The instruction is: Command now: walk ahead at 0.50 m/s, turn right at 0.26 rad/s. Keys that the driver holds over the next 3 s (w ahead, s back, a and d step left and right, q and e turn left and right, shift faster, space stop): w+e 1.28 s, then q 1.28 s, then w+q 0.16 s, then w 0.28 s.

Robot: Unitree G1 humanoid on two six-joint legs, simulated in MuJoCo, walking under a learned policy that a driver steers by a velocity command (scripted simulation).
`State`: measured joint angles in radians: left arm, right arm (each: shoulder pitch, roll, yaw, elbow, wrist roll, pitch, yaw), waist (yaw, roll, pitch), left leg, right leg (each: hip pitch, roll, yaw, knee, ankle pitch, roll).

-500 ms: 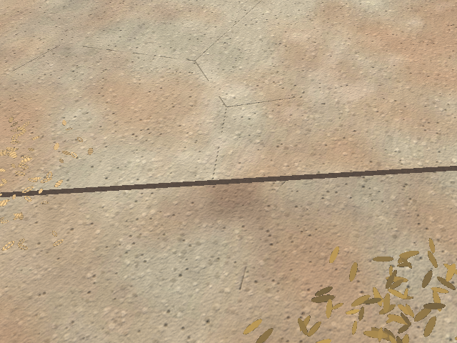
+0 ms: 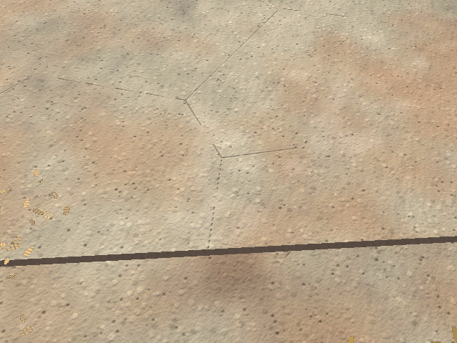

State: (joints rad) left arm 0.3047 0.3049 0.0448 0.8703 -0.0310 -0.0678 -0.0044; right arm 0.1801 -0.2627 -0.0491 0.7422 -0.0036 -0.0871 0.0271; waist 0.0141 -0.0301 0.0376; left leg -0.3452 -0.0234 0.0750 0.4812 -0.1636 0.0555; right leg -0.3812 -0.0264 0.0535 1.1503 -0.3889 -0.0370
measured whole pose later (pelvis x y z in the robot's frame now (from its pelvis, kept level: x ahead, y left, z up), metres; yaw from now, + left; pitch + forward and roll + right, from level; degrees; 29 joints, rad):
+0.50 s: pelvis +0.27 -0.07 -0.01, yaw -16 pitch +1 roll +1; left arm 0.14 0.29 0.07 0.70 -0.02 -0.05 -0.04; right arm 0.26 -0.29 -0.06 0.84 0.02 -0.08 -0.01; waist -0.01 0.00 0.07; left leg -0.23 0.03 0.03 1.15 -0.48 -0.01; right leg -0.46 0.07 -0.04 0.62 -0.19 -0.11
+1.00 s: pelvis +0.56 -0.11 -0.01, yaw -33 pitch +2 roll +1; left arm 0.35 0.30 0.07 0.72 -0.03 -0.02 0.02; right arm 0.12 -0.27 -0.06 0.71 -0.01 -0.11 0.02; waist 0.03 -0.03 0.01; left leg -0.38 -0.03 0.01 0.52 -0.18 0.02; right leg -0.35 0.06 0.13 1.15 -0.45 -0.02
